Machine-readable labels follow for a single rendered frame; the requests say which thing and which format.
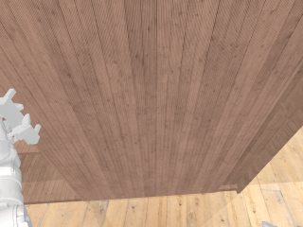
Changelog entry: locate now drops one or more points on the handle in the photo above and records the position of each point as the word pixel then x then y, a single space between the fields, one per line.
pixel 295 105
pixel 12 114

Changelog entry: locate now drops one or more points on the robot left hand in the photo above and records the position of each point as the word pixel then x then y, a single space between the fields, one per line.
pixel 20 132

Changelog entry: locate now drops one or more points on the wardrobe door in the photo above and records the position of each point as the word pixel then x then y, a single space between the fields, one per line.
pixel 147 98
pixel 271 126

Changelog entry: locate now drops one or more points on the robot left forearm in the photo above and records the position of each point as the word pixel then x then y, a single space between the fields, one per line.
pixel 10 176

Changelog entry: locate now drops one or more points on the left robot upper arm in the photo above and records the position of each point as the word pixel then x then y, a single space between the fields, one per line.
pixel 15 216

